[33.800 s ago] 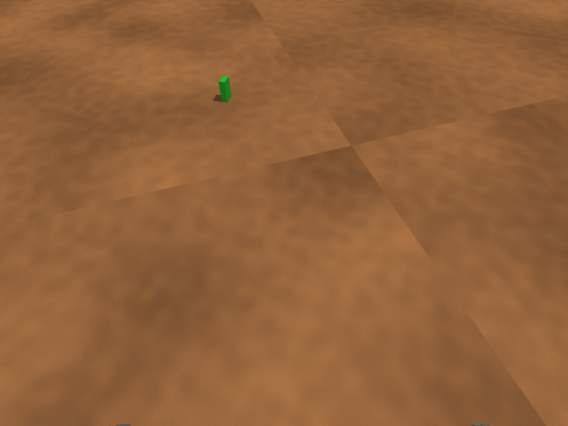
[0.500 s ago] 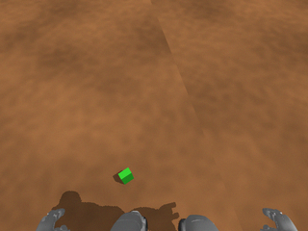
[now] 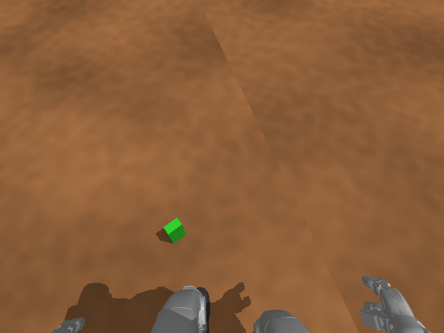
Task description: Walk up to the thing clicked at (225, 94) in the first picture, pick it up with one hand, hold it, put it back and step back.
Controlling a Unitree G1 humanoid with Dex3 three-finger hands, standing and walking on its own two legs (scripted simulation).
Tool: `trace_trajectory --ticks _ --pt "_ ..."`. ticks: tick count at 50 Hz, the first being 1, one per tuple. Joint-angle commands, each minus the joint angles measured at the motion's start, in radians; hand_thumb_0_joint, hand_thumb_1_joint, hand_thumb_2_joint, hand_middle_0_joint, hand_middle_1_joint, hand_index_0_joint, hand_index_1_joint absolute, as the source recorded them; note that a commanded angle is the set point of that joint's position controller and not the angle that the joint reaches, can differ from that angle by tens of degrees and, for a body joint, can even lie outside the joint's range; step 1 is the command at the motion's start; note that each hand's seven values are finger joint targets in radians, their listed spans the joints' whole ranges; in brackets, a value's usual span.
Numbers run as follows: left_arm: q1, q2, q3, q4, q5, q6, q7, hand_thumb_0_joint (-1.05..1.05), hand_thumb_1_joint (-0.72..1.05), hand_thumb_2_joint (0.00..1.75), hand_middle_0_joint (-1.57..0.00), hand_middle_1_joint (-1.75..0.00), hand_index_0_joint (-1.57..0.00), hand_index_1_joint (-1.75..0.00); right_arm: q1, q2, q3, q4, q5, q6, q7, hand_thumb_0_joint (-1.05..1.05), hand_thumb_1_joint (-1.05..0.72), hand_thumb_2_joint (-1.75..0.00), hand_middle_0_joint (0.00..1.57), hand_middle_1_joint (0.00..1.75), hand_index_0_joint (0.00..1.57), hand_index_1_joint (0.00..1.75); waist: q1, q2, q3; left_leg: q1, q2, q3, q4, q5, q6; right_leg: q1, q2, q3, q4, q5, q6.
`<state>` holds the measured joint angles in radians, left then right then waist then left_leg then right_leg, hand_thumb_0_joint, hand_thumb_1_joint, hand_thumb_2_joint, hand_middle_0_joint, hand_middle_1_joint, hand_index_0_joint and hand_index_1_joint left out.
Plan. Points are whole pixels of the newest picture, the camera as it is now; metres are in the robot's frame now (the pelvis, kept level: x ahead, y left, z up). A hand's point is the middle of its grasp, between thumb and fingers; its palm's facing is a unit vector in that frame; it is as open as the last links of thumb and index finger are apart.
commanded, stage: step back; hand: left
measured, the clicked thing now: (175, 231) +0.48 +0.23 -0.68
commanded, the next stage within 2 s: none
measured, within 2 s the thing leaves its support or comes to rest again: neither
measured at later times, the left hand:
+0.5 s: hand out of the picture -0.02 +0.27 -0.14, palm faces +0.10 -0.93 -0.35, open 7.4 cm
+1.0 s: hand out of the picture -0.22 +0.24 -0.12, palm faces +0.04 -0.90 -0.43, open 7.4 cm
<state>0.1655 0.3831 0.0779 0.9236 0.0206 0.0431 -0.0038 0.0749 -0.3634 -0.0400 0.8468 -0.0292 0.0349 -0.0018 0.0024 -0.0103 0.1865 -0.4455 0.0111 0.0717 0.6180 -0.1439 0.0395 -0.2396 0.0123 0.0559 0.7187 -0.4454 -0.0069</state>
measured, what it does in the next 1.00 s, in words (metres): walks backwards: left foot, then right foot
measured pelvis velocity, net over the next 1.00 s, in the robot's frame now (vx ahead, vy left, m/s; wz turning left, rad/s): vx -0.28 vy -0.03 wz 0.04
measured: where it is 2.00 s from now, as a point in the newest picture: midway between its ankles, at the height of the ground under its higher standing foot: outside the picture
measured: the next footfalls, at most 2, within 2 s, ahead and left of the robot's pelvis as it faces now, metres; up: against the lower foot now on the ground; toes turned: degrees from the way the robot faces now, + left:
left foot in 0.40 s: -0.08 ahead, +0.11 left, +0.00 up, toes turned +4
right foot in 0.80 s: -0.21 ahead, -0.16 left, +0.00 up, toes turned +4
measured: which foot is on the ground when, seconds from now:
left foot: down 0.00-0.04, up 0.06-0.38, down 0.40-0.84, up 0.86-1.00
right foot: down 0.00-0.42, up 0.44-0.78, down 0.80-1.00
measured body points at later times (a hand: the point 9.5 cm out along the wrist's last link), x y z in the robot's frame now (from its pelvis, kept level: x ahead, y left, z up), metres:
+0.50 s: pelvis -0.13 +0.00 +0.01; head -0.07 +0.03 +0.45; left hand -0.03 +0.32 -0.11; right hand -0.01 -0.30 -0.10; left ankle -0.12 +0.10 -0.72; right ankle -0.09 -0.13 -0.67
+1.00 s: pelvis -0.28 -0.03 +0.01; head -0.23 -0.05 +0.46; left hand -0.23 +0.29 -0.09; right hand -0.16 -0.35 -0.11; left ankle -0.30 +0.12 -0.64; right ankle -0.25 -0.16 -0.72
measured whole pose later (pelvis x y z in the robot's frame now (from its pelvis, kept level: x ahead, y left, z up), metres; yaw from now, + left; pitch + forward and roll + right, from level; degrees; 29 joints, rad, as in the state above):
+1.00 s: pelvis -0.28 -0.03 +0.01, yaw +2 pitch -1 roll +2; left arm 0.23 0.35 0.08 0.86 0.05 0.04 0.00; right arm 0.17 -0.42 -0.05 0.86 0.00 0.06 -0.01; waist 0.02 0.02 0.12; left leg -0.49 -0.12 -0.14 1.15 -0.46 -0.01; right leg -0.32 -0.04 0.06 0.63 -0.30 0.00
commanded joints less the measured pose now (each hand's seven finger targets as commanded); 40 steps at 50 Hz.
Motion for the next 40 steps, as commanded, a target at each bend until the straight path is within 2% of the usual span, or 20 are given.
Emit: trace_trajectory --ticks 1,2,3,4,6,7,11,13,17,19,20,21,22,23,25,26,30,34,39,40 --pt "0.198 0.229 0.073 -0.029 0.023 -0.02 0.009 0.0 0.9 0.9 -0.2 -0.3 -0.2 -0.3 -0.008 -0.233 -0.072 -0.063 0.02 0.002 -0.011 0.0 -0.9 -0.9 0.2 0.3 0.2 0.3 0.03 -0.036 -0.231 -0.049 0.069 -0.198 -0.018 -0.28 0.015 0.112 -0.138 0.221 -0.335 0.018 -0.106" --pt "0.097 0.307 0.092 -0.08 0.024 -0.023 0.007 0.0 0.9 0.9 -0.2 -0.3 -0.2 -0.3 0.002 -0.189 -0.063 -0.067 0.02 0.002 -0.014 0.0 -0.9 -0.9 0.2 0.3 0.2 0.3 0.014 -0.241 -0.146 -0.161 -0.113 -0.118 0.225 -0.386 -0.043 0.002 -0.315 0.47 -0.472 -0.107 -0.188" --pt "0.005 0.377 0.103 -0.133 0.031 -0.024 0.014 0.0 0.9 0.9 -0.2 -0.3 -0.2 -0.3 -0.013 -0.231 -0.082 -0.058 0.013 0.006 -0.024 0.0 -0.9 -0.9 0.2 0.3 0.2 0.3 0.046 -0.258 -0.093 -0.058 -0.109 -0.209 0.452 -0.444 -0.059 -0.232 -0.45 0.576 -0.519 -0.07 -0.313" --pt "-0.061 0.336 0.097 -0.159 0.031 -0.033 0.021 0.0 0.9 0.9 -0.2 -0.3 -0.2 -0.3 0.017 -0.258 -0.088 -0.038 0.019 0.006 -0.02 0.0 -0.9 -0.9 0.2 0.3 0.2 0.3 0.009 -0.223 -0.058 -0.007 -0.089 -0.256 0.554 -0.383 -0.055 -0.292 -0.428 0.528 -0.508 0.003 -0.301" --pt "-0.136 0.235 0.072 -0.174 0.026 -0.045 0.028 0.0 0.9 0.9 -0.2 -0.3 -0.2 -0.3 0.091 -0.22 -0.073 -0.001 0.032 0.0 -0.013 0.0 -0.9 -0.9 0.2 0.3 0.2 0.3 -0.055 -0.112 -0.069 -0.024 -0.153 -0.274 0.586 -0.272 -0.043 -0.179 -0.238 0.202 -0.389 0.388 -0.191" --pt "-0.159 0.217 0.072 -0.176 0.021 -0.041 0.028 0.0 0.9 0.9 -0.2 -0.3 -0.2 -0.3 0.125 -0.197 -0.063 0.004 0.032 -0.003 -0.019 0.0 -0.9 -0.9 0.2 0.3 0.2 0.3 -0.076 -0.122 -0.1 -0.042 -0.172 -0.259 0.596 -0.261 -0.038 -0.131 -0.194 0.116 -0.359 0.455 -0.141" --pt "0.012 0.179 0.062 -0.182 0.022 -0.037 0.034 0.0 0.9 0.9 -0.2 -0.3 -0.2 -0.3 0.098 -0.201 -0.041 -0.022 0.033 -0.014 -0.031 0.0 -0.9 -0.9 0.2 0.3 0.2 0.3 0.029 -0.129 -0.181 -0.145 -0.14 -0.205 0.431 -0.313 -0.063 0.2 -0.198 0.115 -0.248 0.632 -0.161" --pt "0.072 0.182 0.067 -0.171 0.016 -0.031 0.043 0.0 0.9 0.9 -0.2 -0.3 -0.2 -0.3 0.066 -0.184 -0.036 -0.041 0.024 -0.022 -0.033 0.0 -0.9 -0.9 0.2 0.3 0.2 0.3 0.069 -0.162 -0.219 -0.162 -0.092 -0.184 0.304 -0.364 -0.067 0.331 -0.251 0.151 -0.208 0.715 -0.2" --pt "0.025 0.218 0.062 -0.203 0.0 -0.014 0.04 0.0 0.9 0.9 -0.2 -0.3 -0.2 -0.3 0.147 -0.192 -0.048 -0.021 0.018 -0.031 -0.03 0.0 -0.9 -0.9 0.2 0.3 0.2 0.3 0.031 -0.191 -0.276 0.058 -0.033 -0.11 -0.038 -0.28 -0.03 0.269 -0.265 0.141 -0.114 0.773 -0.187" --pt "-0.023 0.218 0.049 -0.226 -0.012 -0.003 0.033 0.0 0.9 0.9 -0.2 -0.3 -0.2 -0.3 0.205 -0.21 -0.065 0.005 0.008 -0.035 -0.027 0.0 -0.9 -0.9 0.2 0.3 0.2 0.3 -0.012 -0.12 -0.291 0.236 -0.012 -0.114 -0.235 0.046 -0.015 0.125 -0.21 0.091 -0.04 0.634 -0.119" --pt "-0.016 0.185 0.04 -0.239 -0.018 0.0 0.031 0.0 0.9 0.9 -0.2 -0.3 -0.2 -0.3 0.189 -0.283 -0.085 -0.011 -0.007 -0.036 -0.028 0.0 -0.9 -0.9 0.2 0.3 0.2 0.3 -0.005 0.043 -0.295 0.307 0.137 -0.336 -0.204 0.24 0.037 -0.04 -0.111 0.038 0.057 0.405 -0.053" --pt "-0.015 0.149 0.037 -0.24 -0.025 0.001 0.033 0.0 0.9 0.9 -0.2 -0.3 -0.2 -0.3 0.129 -0.344 -0.092 -0.033 -0.01 -0.034 -0.021 0.0 -0.9 -0.9 0.2 0.3 0.2 0.3 0.009 0.212 -0.257 0.36 0.287 -0.522 -0.239 0.382 0.135 -0.233 0.063 -0.036 0.198 -0.052 -0.021" --pt "-0.077 0.185 0.055 -0.238 -0.011 0.006 0.047 0.0 0.9 0.9 -0.2 -0.3 -0.2 -0.3 0.137 -0.398 -0.101 -0.043 -0.006 -0.031 -0.016 0.0 -0.9 -0.9 0.2 0.3 0.2 0.3 -0.059 0.246 -0.232 0.179 0.384 -0.612 -0.266 0.338 0.265 -0.18 0.077 0.074 0.369 -0.256 -0.01" --pt "-0.081 0.202 0.06 -0.221 -0.006 0.004 0.048 0.0 0.9 0.9 -0.2 -0.3 -0.2 -0.3 0.114 -0.362 -0.097 -0.037 -0.005 -0.036 -0.021 0.0 -0.9 -0.9 0.2 0.3 0.2 0.3 -0.05 0.185 -0.188 0.131 0.378 -0.605 -0.271 0.3 0.277 -0.178 0.066 0.125 0.472 -0.22 -0.014" --pt "-0.022 0.179 0.057 -0.194 -0.023 0.005 0.039 0.0 0.9 0.9 -0.2 -0.3 -0.2 -0.3 0.02 -0.273 -0.069 -0.062 -0.011 -0.033 -0.025 0.0 -0.9 -0.9 0.2 0.3 0.2 0.3 0.01 0.121 -0.178 0.187 0.238 -0.351 -0.22 0.351 0.188 -0.225 0.085 0.158 0.552 -0.099 -0.026" --pt "0.02 0.179 0.054 -0.183 -0.025 0.004 0.038 0.0 0.9 0.9 -0.2 -0.3 -0.2 -0.3 0.003 -0.26 -0.066 -0.074 -0.009 -0.033 -0.028 0.0 -0.9 -0.9 0.2 0.3 0.2 0.3 0.03 0.133 -0.172 0.21 0.208 -0.301 -0.203 0.345 0.163 -0.26 0.094 0.14 0.563 -0.064 -0.028" --pt "0.029 0.171 0.057 -0.173 -0.012 -0.008 0.036 0.0 0.9 0.9 -0.2 -0.3 -0.2 -0.3 0.065 -0.23 -0.065 -0.073 0.001 -0.033 -0.027 0.0 -0.9 -0.9 0.2 0.3 0.2 0.3 -0.012 0.143 -0.189 0.338 0.216 -0.307 -0.179 0.321 0.197 -0.275 0.077 0.101 0.466 -0.052 0.032" --pt "0.036 0.165 0.048 -0.179 -0.008 -0.022 0.032 0.0 0.9 0.9 -0.2 -0.3 -0.2 -0.3 0.079 -0.252 -0.077 -0.089 0.002 -0.025 -0.028 0.0 -0.9 -0.9 0.2 0.3 0.2 0.3 -0.036 0.175 -0.249 0.413 0.252 -0.293 -0.122 0.357 0.231 -0.216 0.019 0.049 0.195 -0.077 0.045" --pt "0.175 0.169 0.057 -0.093 0.004 -0.035 0.022 0.0 0.9 0.9 -0.2 -0.3 -0.2 -0.3 0.005 -0.281 -0.084 -0.109 0.015 0.007 -0.017 0.0 -0.9 -0.9 0.2 0.3 0.2 0.3 0.02 0.194 -0.304 0.2 0.181 -0.244 -0.059 0.105 0.119 0.095 0.015 -0.06 -0.267 0.202 -0.013" --pt "0.179 0.203 0.067 -0.09 0.017 -0.036 0.021 0.0 0.9 0.9 -0.2 -0.3 -0.2 -0.3 0.004 -0.258 -0.078 -0.11 0.022 0.01 -0.016 0.0 -0.9 -0.9 0.2 0.3 0.2 0.3 0.018 0.135 -0.29 0.082 0.147 -0.244 -0.046 -0.051 0.072 0.143 -0.013 0.008 -0.266 0.2 -0.04"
